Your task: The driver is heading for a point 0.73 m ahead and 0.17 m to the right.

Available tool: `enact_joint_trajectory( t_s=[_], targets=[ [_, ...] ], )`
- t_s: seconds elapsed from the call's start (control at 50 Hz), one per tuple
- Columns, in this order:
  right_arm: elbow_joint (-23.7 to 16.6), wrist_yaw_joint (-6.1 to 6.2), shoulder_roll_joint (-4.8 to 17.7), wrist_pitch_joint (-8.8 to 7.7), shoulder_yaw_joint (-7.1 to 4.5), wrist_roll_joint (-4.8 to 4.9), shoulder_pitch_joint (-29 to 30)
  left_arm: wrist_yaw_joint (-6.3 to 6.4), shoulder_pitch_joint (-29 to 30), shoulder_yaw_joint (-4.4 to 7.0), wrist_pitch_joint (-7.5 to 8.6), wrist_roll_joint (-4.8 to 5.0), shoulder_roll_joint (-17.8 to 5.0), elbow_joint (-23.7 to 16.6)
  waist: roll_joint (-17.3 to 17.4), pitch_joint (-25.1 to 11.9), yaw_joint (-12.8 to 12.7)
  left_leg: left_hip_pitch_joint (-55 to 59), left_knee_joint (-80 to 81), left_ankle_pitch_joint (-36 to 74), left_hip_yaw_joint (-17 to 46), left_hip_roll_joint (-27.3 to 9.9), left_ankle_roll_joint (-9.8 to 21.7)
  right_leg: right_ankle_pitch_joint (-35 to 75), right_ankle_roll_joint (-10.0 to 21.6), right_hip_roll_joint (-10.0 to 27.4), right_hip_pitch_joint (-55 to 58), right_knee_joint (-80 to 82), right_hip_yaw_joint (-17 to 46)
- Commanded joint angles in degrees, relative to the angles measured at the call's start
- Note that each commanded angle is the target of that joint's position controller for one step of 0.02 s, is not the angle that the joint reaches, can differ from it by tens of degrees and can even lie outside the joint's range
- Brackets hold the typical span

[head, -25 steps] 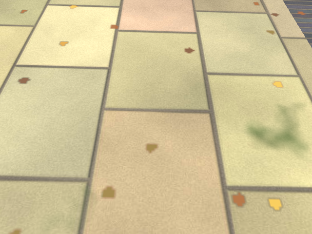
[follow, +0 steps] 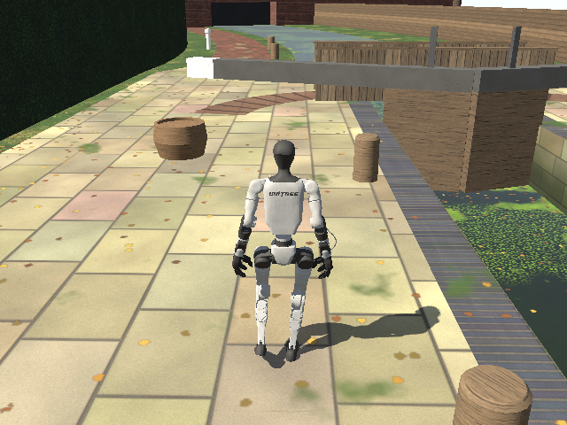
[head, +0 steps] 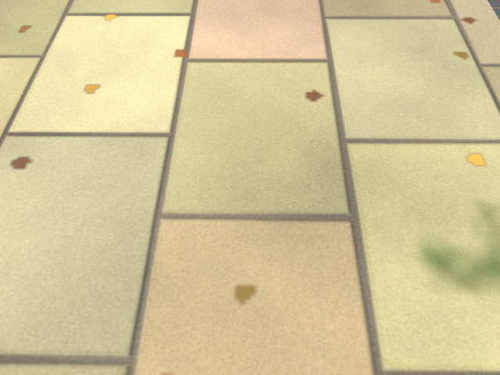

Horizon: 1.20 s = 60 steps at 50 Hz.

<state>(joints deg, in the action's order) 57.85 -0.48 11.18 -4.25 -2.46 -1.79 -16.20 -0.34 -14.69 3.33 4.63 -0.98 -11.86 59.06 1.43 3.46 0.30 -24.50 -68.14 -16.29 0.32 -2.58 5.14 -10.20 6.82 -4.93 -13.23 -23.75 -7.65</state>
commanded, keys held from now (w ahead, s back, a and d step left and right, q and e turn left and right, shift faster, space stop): w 0.40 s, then w+e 0.58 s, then no key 0.02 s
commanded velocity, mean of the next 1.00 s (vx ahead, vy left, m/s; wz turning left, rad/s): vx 0.50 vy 0.00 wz -0.23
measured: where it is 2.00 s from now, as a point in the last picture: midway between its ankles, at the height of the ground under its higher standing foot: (288, 282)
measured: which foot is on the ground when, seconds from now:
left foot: up 0.00-0.36, down 0.38-0.96, up 0.98-1.00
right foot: down 0.00-0.40, up 0.42-0.92, down 0.94-1.00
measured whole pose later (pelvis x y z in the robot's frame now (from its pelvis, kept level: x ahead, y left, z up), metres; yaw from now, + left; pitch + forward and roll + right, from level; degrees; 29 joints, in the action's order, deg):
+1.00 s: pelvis +0.55 -0.01 -0.02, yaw -17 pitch +0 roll +0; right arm 56.7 0.9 11.3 -4.1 -3.0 -0.6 -21.4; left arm -1.4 -5.4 4.1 1.8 -1.9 -12.5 49.3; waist 0.5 4.1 0.3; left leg -10.1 -63.8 -23.7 -8.4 -3.5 0.9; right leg -12.3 9.5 -5.3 -24.1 -35.5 -7.4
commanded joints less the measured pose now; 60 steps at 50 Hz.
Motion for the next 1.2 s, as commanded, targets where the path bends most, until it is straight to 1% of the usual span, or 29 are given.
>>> enact_joint_trajectory(
  t_s=[0.02, 0.14, 0.26, 0.32, 0.36, 0.38, 0.4, 0.42, 0.44, 0.46, 0.48, 0.5, 0.52, 0.54, 0.6, 0.72, 0.8, 0.86, 0.9, 0.92, 0.94, 0.96, 0.98, 1.0, 1.02, 1.04, 1.08, 1.14, 1.2],
  targets=[
    [-1.0, -0.63, 1.3, 1.45, -0.49, -0.61, -5.7, 0.36, -4.8, 0.01, 1.86, 0.12, -3.5, -0.4, -2.7, 0.4, 2.2, -5.2, 3.0, 2.5, 1.0, -3.3, -1.1, 6.1, 6.3, 16.8, 1.3, 16.4, 17.1],
    [-7.1, -1.39, 2.0, 1.79, -0.25, 0.15, 11.0, 0.39, -11.3, -0.56, 1.75, 0.43, -4.0, 0.4, -3.6, 3.0, -1.2, -13.0, 20.7, 14.5, -3.1, -3.4, -3.6, 16.4, 4.2, 14.0, 6.8, 17.8, 11.0],
    [-10.4, -1.37, 1.9, 1.22, 0.26, 0.59, 20.2, 1.15, -17.3, -0.83, 1.55, -0.13, -4.5, 2.3, -5.1, 3.2, -4.1, -12.4, 33.0, 16.0, -5.7, -0.3, -2.0, 27.2, 4.0, 15.8, 17.5, 14.4, 9.4],
    [-10.7, -0.97, 3.1, 0.52, -0.28, 0.54, 18.2, 1.65, -15.7, -0.55, 1.35, -0.56, -5.7, 2.4, -5.8, 1.9, -1.8, -6.9, 36.6, 9.8, -6.4, 2.1, 0.7, 41.4, 3.5, 17.3, 21.2, 8.5, 8.3],
    [-7.1, -0.1, 5.0, -0.15, -1.48, 0.37, 6.5, 1.7, -14.1, -0.22, 1.05, -0.59, -6.9, 2.3, -6.1, -4.2, 3.2, 6.8, 40.2, 7.5, -7.5, 5.7, 3.1, 52.3, 2.2, 16.4, 20.9, -4.9, 7.0],
    [-4.0, 0.47, 7.0, -0.72, -2.44, -0.46, -3.3, 1.6, -12.9, -0.35, 0.95, -0.08, -6.7, 1.8, -4.9, -9.2, 7.4, 20.6, 42.4, 10.2, -4.9, 3.2, 4.9, 44.4, 1.2, 14.6, 13.6, -16.6, 5.5],
    [-2.7, 1.12, 12.7, -0.93, -3.95, -2.09, -12.2, 1.07, -14.4, -1.38, 1.05, 1.51, -2.9, -0.6, 2.8, -17.3, 8.8, 37.8, 42.9, 5.0, 13.7, -12.2, 9.4, 20.5, -0.7, 9.9, -2.8, -36.1, 2.7],
    [-2.6, 0.39, 14.0, -0.07, -4.59, -0.85, -11.7, 0.69, -19.3, -1.0, 0.92, 2.71, -1.9, -0.1, 11.1, -23.2, 6.0, 45.3, 50.7, 4.0, 38.2, -23.1, 16.0, -19.4, -1.7, 0.1, -17.3, -53.6, 5.6],
    [-3.8, 0.0, 11.3, 0.35, -3.95, 0.53, -4.9, 1.04, -13.9, 0.06, 0.43, 1.3, -5.7, -0.7, 1.7, -14.9, 3.9, 37.6, 52.3, -0.3, 31.1, -20.2, 13.4, -14.7, -0.8, 4.7, -22.1, -55.4, 10.8],
    [-4.7, -0.18, 7.4, -0.03, -2.83, 0.8, 0.3, 0.8, -9.5, -0.04, 0.64, 0.93, -4.7, -2.1, -0.2, -7.4, 2.7, 28.4, 54.9, 1.0, 23.1, -18.2, 11.3, -10.1, -0.8, 6.8, -22.3, -52.5, 11.0],
    [-4.5, -0.19, 4.7, -0.55, -2.05, 0.48, 2.3, 0.67, -8.3, -0.07, 0.44, 0.84, -3.3, -2.1, -1.7, -2.9, 0.9, 21.6, 57.3, 4.6, 17.0, -15.6, 8.5, -7.5, -0.7, 8.8, -20.2, -48.7, 10.9],
    [-3.6, 0.14, 2.5, -1.05, -1.31, 0.61, 2.3, 0.36, -7.6, 0.18, -0.39, -0.13, -2.8, -2.2, -1.2, -0.8, -0.7, 17.2, 58.6, 7.9, 11.3, -12.2, 5.3, -6.0, -0.9, 9.9, -17.7, -45.7, 11.3],
    [-2.8, 0.5, 2.6, -1.47, -1.18, 0.63, 1.3, -0.13, -10.5, 0.01, -1.32, -0.69, -1.3, -1.6, 1.8, -1.2, -1.8, 15.1, 59.2, 9.7, 8.5, -12.3, 4.8, -5.4, -1.4, 10.1, -15.2, -44.4, 10.8],
    [-2.0, 0.52, 1.9, -2.08, -0.97, 0.72, -0.9, -0.26, -10.3, 0.12, -1.91, -0.9, -1.1, -1.5, 1.0, -0.3, -2.0, 14.5, 59.0, 16.0, 6.1, -11.1, 3.7, -4.7, -1.5, 10.1, -14.8, -44.2, 10.9],
    [-1.8, 0.86, 4.8, -2.96, -1.51, 0.89, -2.8, -1.08, -5.1, 0.4, -3.26, -0.83, -1.3, -3.9, 1.4, 0.5, -2.4, 15.6, 61.0, 17.4, 1.0, -10.9, 3.6, 0.0, -2.5, 10.8, -20.9, -41.9, 9.6],
    [-1.0, 1.41, 4.6, -2.91, -1.01, 0.87, -7.5, -1.98, 8.1, -0.35, -3.07, -0.27, -0.5, -9.1, 1.9, 2.7, 0.1, 19.7, 60.5, 27.7, -8.2, -8.5, 1.2, 10.8, -3.3, 9.8, -24.6, -24.7, 5.0],
    [0.4, 2.29, 5.9, -2.39, -1.15, 0.76, -11.6, -2.31, 14.6, -0.88, -2.92, -0.58, -0.4, -12.1, 2.1, 3.3, 1.9, 27.0, 58.4, 35.5, -11.3, -10.7, 1.1, 9.9, -1.5, 8.1, -23.5, -15.1, 0.4],
    [0.4, 3.01, 7.6, -1.65, -1.52, 0.51, -11.1, -2.17, 12.6, -0.23, -2.94, -0.81, -1.8, -12.4, 3.8, 0.9, -0.1, 31.9, 50.6, 55.7, -14.0, -12.1, 0.6, 3.0, 1.6, 4.3, -18.2, -12.7, -2.3],
    [-0.2, 3.23, 9.3, -0.79, -2.08, 0.17, -9.6, -1.83, 5.5, 0.78, -2.93, -0.94, -3.6, -10.6, 5.2, -3.3, -3.5, 33.0, 38.5, 65.5, -15.1, -12.7, 1.0, -3.0, 4.5, 0.7, -10.6, -11.8, -3.3],
    [-0.9, 2.96, 10.1, -0.32, -2.35, 0.23, -8.9, -1.61, -0.3, 1.63, -2.62, -1.15, -5.1, -8.9, 4.9, -6.6, -5.9, 30.6, 28.6, 62.0, -15.0, -12.8, 1.0, -4.0, 6.0, -0.7, -3.3, -8.8, -2.4],
    [-2.3, 2.45, 10.5, -0.19, -2.49, 0.6, -7.1, -1.05, -8.2, 3.0, -2.25, -1.86, -8.0, -6.9, 1.5, -10.5, -10.3, 21.4, 13.4, 49.0, -15.7, -11.4, -0.5, -3.9, 8.6, 2.1, 9.1, -3.3, 3.5],
    [-6.6, 1.47, 5.4, -0.78, -1.8, 2.08, -7.9, -0.41, -9.0, 5.04, -2.72, -1.62, -14.6, -8.1, -14.3, -16.8, -8.0, -4.2, -12.0, 2.9, -15.8, -0.4, -4.4, -3.9, 16.8, 20.0, 29.0, -0.3, 33.3],
    [-9.3, 0.73, 8.2, -1.54, -2.1, 1.65, -4.0, -0.48, -8.4, 5.06, -3.5, -0.65, -16.4, -9.0, -7.4, -19.7, -7.1, -14.9, -20.0, -12.6, -1.9, 4.8, -4.6, -0.6, 20.9, 25.4, 30.8, 7.3, 50.4],
    [-10.2, 0.51, 7.1, -2.02, -1.74, 1.66, 0.8, 0.2, -4.9, 4.37, -3.63, -0.17, -14.1, -8.9, -2.2, -11.0, -6.1, -19.4, -18.2, -7.4, 1.1, 0.4, -4.2, 6.1, 18.7, 24.8, 24.4, 7.8, 39.4],
    [-9.5, 0.73, 6.6, -2.34, -1.45, 2.03, -1.0, 0.4, -2.2, 3.3, -3.09, 0.23, -10.2, -8.6, 1.3, -5.1, -3.0, -15.9, -11.6, -3.8, 0.5, -1.9, -4.2, 18.9, 15.4, 23.2, 15.2, 8.1, 31.8],
    [-8.8, 1.05, 6.1, -1.65, -1.53, 1.32, -1.7, 0.54, 0.0, 2.52, -2.35, 0.4, -8.0, -8.7, 3.0, -2.8, -0.3, -11.7, -6.2, -3.6, 0.9, -3.5, -4.6, 28.5, 12.2, 19.6, 9.5, 7.9, 25.3],
    [-7.5, 1.23, 5.3, 0.99, -1.47, -0.73, -5.1, 0.53, 1.2, 1.58, -1.01, 0.83, -6.2, -8.7, 0.9, -3.2, 2.0, -3.9, -1.0, -3.3, 0.3, -3.7, -5.5, 40.3, 9.1, 15.7, 3.2, 7.7, 17.7],
    [-7.9, 0.69, 4.6, 2.7, -1.36, -0.22, -4.7, 0.51, -1.7, 1.63, -0.15, 0.57, -8.4, -7.5, -2.4, -4.7, 2.4, -4.0, 5.0, 1.0, -1.5, -2.2, -6.3, 52.0, 6.9, 13.0, 4.2, 7.1, 13.0],
    [-8.9, 0.56, 5.1, 3.22, -1.16, 0.15, -0.5, 0.78, -3.5, 1.09, -0.71, 0.54, -8.0, -7.1, -4.9, -5.4, 0.8, -6.1, 11.6, 6.4, -2.4, -1.8, -6.4, 53.0, 3.0, 11.4, 7.5, 6.5, 10.8]
  ],
)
